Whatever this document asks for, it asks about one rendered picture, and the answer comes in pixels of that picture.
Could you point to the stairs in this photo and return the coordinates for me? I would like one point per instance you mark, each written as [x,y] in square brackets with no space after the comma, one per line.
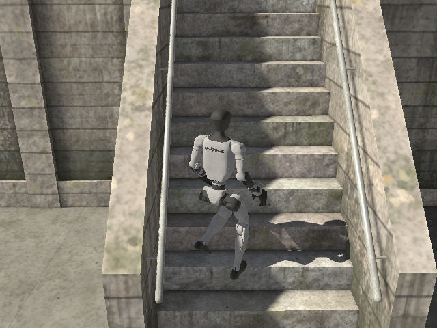
[261,61]

